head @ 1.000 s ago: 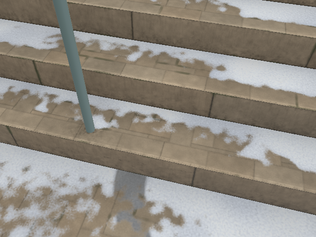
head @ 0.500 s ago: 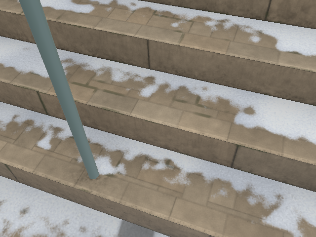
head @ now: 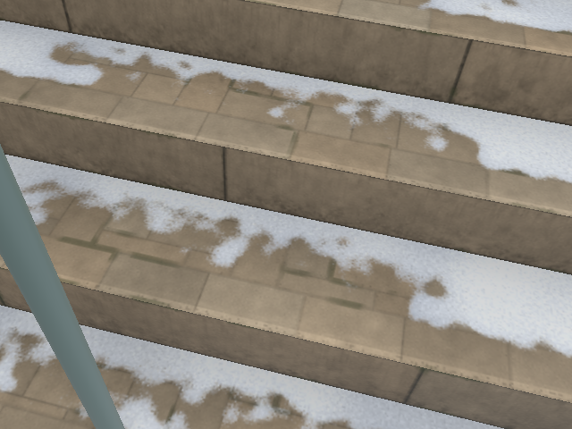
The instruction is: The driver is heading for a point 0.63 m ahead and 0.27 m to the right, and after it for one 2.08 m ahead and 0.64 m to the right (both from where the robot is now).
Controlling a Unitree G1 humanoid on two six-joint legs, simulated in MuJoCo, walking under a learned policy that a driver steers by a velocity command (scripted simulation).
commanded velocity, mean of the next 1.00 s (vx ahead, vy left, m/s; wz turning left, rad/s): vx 0.50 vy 0.00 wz -0.54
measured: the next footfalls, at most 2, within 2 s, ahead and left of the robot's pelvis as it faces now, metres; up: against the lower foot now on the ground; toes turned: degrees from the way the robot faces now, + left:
right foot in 0.34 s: +0.33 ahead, -0.17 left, +0.17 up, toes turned -15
left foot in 0.90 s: +0.70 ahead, -0.14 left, +0.33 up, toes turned -27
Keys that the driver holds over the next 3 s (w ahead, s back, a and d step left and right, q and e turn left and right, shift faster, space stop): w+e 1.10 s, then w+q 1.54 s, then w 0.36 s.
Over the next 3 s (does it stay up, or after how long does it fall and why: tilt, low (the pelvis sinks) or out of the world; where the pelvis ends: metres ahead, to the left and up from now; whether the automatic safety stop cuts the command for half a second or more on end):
stays up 1.55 -0.59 0.82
